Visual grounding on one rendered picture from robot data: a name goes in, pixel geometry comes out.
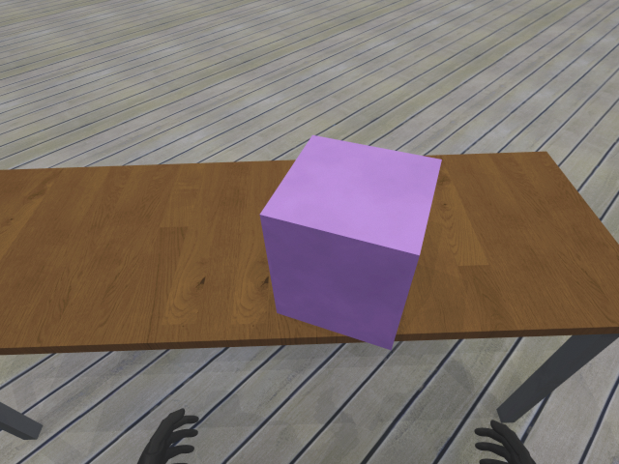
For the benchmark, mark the carton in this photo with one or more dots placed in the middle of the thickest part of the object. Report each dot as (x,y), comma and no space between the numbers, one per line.
(343,234)

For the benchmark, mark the left robot hand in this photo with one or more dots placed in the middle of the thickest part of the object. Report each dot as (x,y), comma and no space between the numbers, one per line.
(158,450)

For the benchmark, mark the right robot hand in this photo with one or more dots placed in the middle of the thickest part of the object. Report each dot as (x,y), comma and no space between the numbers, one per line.
(513,451)

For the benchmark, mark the table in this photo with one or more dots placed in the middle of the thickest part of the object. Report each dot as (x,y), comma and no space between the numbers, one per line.
(172,256)

